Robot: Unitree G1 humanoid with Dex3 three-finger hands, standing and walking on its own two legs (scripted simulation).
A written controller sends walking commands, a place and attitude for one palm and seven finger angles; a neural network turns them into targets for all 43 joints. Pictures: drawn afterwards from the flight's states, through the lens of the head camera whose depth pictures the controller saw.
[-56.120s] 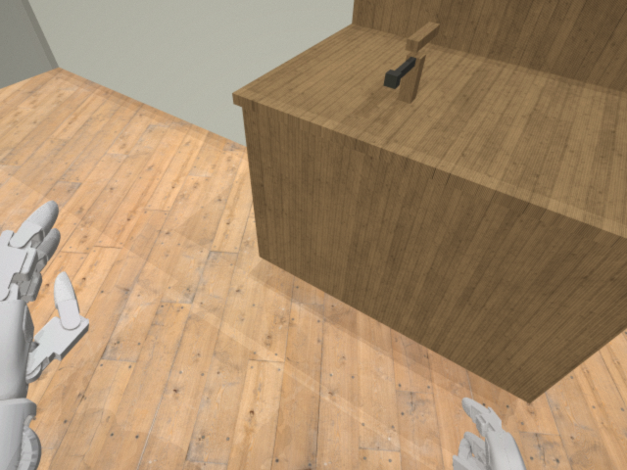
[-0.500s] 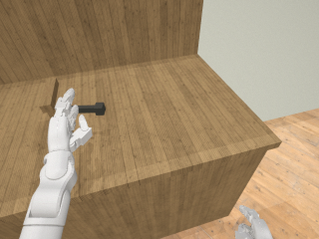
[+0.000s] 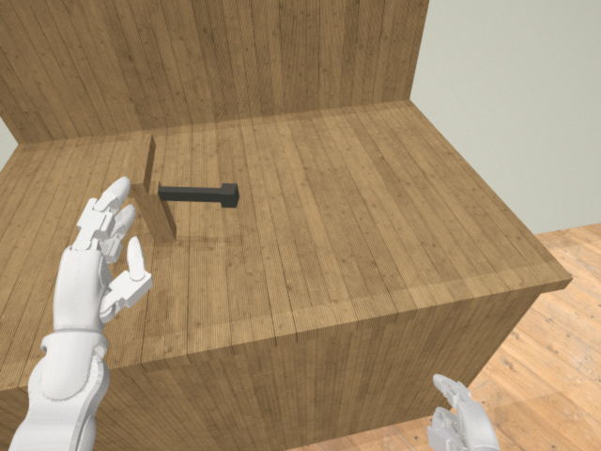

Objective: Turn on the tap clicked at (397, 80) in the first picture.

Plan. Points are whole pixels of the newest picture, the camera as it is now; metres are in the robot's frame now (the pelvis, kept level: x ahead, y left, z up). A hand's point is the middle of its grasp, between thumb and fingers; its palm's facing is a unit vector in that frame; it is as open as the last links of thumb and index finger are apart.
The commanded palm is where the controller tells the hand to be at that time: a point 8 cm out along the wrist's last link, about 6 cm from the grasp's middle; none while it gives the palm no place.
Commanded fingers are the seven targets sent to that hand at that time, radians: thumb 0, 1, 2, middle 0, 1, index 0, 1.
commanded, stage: draw the hand back beside the body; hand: left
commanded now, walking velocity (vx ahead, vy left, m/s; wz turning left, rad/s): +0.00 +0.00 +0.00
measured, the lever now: (229, 195) +0.46 +0.18 +0.10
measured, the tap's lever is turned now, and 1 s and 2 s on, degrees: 75 75 75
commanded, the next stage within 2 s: step back with the hand held close in 0.64 s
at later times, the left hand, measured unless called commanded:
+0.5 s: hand (75, 323) +0.19 +0.26 +0.15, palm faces +0.41 -0.85 -0.33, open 7.4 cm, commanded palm +0.15 +0.30 +0.16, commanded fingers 0.00 0.90 0.90 -0.20 -0.30 -0.20 -0.30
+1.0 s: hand (90, 320) +0.19 +0.24 +0.15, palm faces +0.34 -0.85 -0.40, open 7.4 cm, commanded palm +0.14 +0.29 +0.17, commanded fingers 0.00 0.90 0.90 -0.20 -0.30 -0.20 -0.30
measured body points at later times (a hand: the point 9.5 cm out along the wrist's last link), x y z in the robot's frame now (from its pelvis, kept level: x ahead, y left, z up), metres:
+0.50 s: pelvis +0.00 +0.01 +0.00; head -0.02 +0.00 +0.45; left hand +0.16 +0.30 +0.17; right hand +0.21 -0.19 -0.08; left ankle +0.00 +0.11 -0.75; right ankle +0.00 -0.09 -0.75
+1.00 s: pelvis -0.02 +0.01 -0.01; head +0.00 -0.01 +0.44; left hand +0.17 +0.29 +0.17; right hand +0.18 -0.22 -0.09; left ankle +0.00 +0.11 -0.75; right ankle +0.00 -0.09 -0.75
